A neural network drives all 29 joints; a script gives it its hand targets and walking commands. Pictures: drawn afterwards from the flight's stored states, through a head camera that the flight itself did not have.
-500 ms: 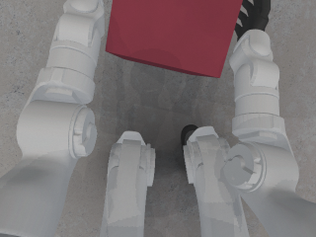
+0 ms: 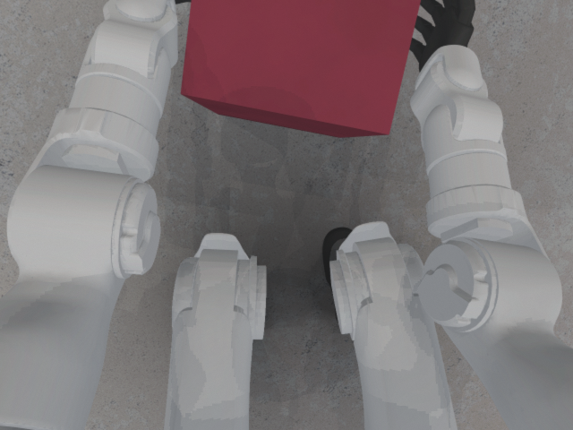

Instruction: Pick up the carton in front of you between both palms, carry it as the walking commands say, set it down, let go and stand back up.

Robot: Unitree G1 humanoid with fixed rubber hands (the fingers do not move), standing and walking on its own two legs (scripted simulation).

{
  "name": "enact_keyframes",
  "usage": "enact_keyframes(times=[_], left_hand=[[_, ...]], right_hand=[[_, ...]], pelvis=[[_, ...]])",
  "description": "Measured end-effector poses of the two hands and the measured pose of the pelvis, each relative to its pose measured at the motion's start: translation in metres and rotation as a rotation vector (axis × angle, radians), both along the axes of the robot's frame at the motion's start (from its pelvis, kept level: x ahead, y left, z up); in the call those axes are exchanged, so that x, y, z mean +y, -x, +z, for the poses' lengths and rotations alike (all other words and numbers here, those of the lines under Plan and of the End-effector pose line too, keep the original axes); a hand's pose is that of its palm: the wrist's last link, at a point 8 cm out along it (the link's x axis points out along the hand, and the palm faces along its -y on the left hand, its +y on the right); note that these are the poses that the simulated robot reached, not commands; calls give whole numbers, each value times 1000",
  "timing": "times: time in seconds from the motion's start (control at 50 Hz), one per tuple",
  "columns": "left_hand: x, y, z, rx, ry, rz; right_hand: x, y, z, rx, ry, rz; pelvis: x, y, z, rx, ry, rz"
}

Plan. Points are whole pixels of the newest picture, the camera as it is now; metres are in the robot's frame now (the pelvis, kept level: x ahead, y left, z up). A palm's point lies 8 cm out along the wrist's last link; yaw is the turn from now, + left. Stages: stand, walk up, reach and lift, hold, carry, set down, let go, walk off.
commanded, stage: set down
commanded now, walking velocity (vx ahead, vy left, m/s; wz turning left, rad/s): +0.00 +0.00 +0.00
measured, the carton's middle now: (296, 42) +0.54 -0.02 -0.25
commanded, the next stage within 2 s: none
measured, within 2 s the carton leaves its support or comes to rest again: rests again in 0.02 s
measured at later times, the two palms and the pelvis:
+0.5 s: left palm out of the picture +0.57 +0.13 -0.18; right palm (448, 49) +0.52 -0.17 -0.17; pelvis +0.00 +0.00 -0.01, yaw +0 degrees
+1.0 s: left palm out of the picture +0.58 +0.18 -0.20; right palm (466, 55) +0.51 -0.21 -0.19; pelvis -0.01 +0.00 -0.02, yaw -1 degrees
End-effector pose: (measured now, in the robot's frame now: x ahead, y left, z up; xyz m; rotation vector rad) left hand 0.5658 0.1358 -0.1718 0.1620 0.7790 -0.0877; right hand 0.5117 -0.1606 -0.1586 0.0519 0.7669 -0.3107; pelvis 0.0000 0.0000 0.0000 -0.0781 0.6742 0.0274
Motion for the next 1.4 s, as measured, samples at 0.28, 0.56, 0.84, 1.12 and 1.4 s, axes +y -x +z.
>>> enact_keyframes(times=[0.28,0.56,0.84,1.12,1.4], left_hand=[[-5,-2,-5,-1,45,-28],[-5,-2,-9,-18,90,-39],[20,3,-32,-24,20,0],[33,-30,14,-143,10,25],[39,-27,122,-109,4,42]], right_hand=[[-10,-2,-10,16,10,29],[-14,-4,-12,19,-2,63],[-22,4,-29,44,27,43],[-42,-9,-5,-74,36,2],[-36,-4,104,-102,36,-16]], pelvis=[[2,1,-8,-33,2,3],[2,3,-13,-59,11,-2],[1,8,-14,-84,19,0],[-6,10,-15,-60,3,-15],[-7,8,61,70,-17,-23]])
